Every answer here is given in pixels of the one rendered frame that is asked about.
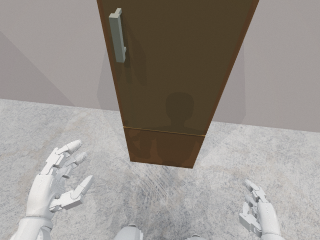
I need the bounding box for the robot left hand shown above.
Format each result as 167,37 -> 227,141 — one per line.
26,139 -> 94,220

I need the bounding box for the robot right hand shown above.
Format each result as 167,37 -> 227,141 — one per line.
239,179 -> 281,238

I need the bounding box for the handle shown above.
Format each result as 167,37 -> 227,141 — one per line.
108,8 -> 127,63

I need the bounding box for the left robot thigh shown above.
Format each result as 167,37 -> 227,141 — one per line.
113,226 -> 144,240

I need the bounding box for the cupboard door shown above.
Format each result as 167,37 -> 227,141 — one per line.
102,0 -> 253,136

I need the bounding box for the robot left forearm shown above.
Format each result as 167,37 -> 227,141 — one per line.
10,216 -> 54,240

